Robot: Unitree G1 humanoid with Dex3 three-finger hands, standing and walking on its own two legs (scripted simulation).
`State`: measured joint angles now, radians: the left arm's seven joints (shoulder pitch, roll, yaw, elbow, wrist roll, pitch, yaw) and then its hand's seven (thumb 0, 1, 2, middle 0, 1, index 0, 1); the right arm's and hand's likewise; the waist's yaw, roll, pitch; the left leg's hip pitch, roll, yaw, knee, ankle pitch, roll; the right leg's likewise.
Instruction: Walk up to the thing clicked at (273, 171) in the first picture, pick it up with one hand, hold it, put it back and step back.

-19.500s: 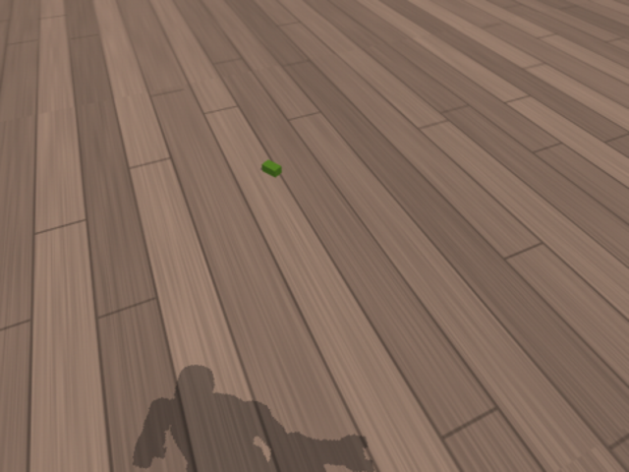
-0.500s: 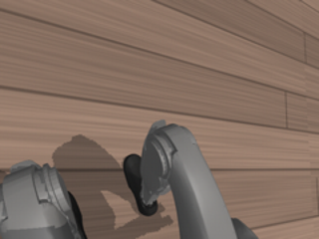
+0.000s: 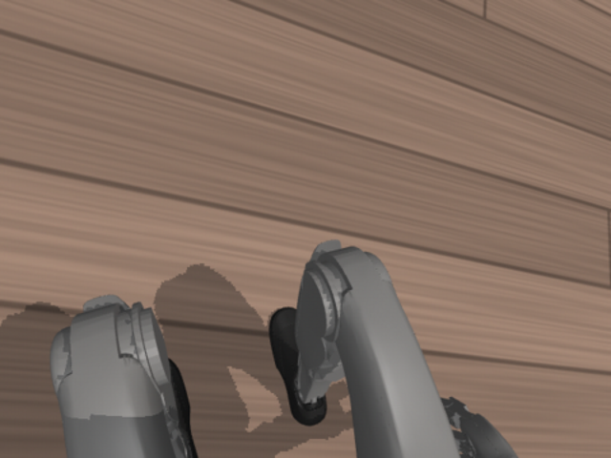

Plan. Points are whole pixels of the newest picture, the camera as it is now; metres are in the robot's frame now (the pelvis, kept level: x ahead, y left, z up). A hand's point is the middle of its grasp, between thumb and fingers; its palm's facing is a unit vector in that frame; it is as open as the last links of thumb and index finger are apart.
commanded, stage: lift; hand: left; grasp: from above
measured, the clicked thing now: out of the picture +0.51 +0.35 -0.19
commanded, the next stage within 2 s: hold in 1.74 s
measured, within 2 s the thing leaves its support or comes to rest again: neither
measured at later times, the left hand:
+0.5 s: hand out of the picture +0.45 +0.35 -0.06, palm faces -0.46 -0.11 -0.88, open 7.6 cm
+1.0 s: hand out of the picture +0.36 +0.31 +0.15, palm faces -0.42 -0.15 -0.89, open 7.6 cm
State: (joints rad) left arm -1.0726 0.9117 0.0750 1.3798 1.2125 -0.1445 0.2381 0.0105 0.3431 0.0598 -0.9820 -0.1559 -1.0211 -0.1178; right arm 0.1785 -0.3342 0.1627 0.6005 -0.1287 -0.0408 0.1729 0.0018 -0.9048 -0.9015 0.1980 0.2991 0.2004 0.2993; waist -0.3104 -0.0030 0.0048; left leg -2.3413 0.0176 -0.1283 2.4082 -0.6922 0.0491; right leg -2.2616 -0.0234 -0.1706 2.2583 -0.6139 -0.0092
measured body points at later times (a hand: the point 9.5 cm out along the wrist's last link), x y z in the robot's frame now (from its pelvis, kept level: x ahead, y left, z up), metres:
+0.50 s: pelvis +0.00 +0.00 +0.06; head +0.22 +0.08 +0.44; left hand +0.47 +0.35 -0.01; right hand +0.07 -0.27 -0.05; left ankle +0.07 +0.11 -0.30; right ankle +0.12 -0.11 -0.30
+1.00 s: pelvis +0.01 +0.00 +0.23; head +0.14 +0.04 +0.65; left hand +0.38 +0.32 +0.20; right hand +0.15 -0.25 +0.10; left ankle +0.07 +0.11 -0.30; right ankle +0.12 -0.11 -0.30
